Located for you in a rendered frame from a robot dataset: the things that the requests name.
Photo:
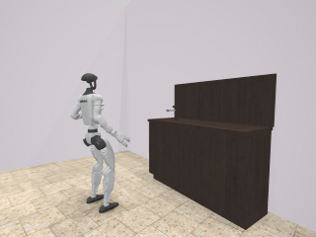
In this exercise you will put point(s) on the robot right forearm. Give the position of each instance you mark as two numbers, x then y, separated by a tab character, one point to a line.
106	127

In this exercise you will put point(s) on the counter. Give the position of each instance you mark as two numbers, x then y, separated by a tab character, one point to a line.
216	150

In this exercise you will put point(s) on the robot left thigh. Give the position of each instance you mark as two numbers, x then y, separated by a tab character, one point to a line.
97	154

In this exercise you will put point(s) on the robot left upper arm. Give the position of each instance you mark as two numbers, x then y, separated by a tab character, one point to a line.
76	109

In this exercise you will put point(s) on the humanoid robot torso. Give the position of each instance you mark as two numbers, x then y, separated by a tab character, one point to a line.
87	112

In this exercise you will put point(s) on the robot right upper arm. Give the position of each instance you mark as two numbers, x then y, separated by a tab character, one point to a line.
97	99

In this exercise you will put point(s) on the right robot hand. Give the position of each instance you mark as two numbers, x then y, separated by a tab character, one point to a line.
121	137

